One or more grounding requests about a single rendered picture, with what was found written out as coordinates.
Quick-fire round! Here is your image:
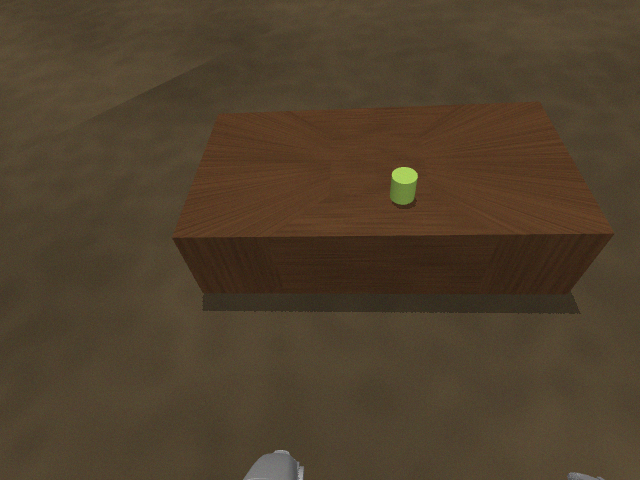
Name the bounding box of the can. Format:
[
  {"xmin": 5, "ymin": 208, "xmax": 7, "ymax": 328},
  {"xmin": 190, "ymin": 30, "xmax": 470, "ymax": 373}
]
[{"xmin": 390, "ymin": 167, "xmax": 418, "ymax": 205}]

